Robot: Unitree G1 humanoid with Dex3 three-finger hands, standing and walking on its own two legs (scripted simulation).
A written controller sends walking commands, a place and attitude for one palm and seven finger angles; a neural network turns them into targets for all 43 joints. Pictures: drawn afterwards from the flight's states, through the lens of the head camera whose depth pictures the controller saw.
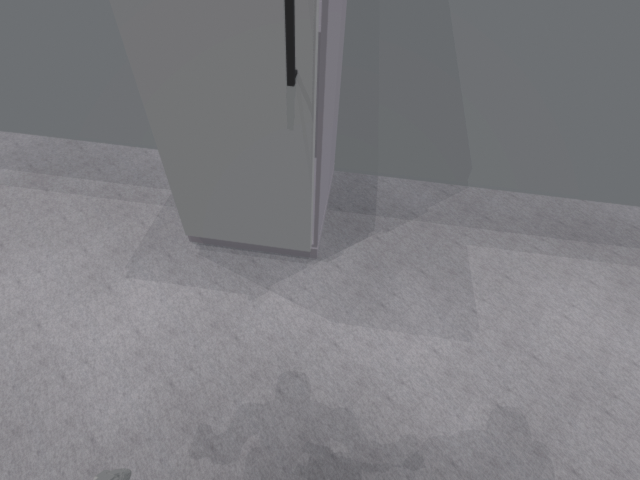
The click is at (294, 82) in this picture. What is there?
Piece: fridge door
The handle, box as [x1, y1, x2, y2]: [285, 0, 296, 85]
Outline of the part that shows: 285,0 287,85 293,85 294,78 296,75 296,70 294,69 293,0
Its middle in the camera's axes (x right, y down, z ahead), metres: -0.06 -0.55 +0.82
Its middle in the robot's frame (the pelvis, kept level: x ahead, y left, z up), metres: +1.00 +0.13 +0.24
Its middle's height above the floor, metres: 1.01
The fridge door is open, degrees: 0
